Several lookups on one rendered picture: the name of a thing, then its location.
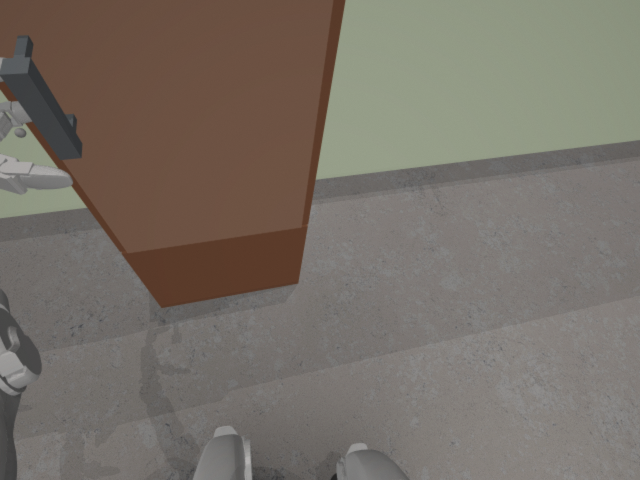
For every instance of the handle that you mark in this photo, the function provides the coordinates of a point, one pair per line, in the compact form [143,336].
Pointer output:
[28,86]

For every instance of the left robot upper arm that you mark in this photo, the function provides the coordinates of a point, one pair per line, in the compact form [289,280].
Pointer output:
[20,365]

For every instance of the cupboard door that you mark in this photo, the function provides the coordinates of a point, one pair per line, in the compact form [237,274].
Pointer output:
[197,117]

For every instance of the left robot shin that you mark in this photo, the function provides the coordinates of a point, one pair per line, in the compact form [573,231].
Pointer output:
[225,430]

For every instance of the robot left hand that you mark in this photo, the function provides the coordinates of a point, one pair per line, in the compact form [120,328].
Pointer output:
[16,176]

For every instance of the left robot thigh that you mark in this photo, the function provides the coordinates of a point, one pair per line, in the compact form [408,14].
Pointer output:
[226,457]

